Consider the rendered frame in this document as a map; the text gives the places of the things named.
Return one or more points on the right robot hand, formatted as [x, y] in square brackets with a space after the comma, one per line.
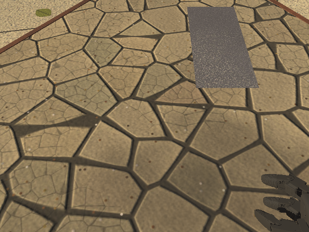
[297, 211]

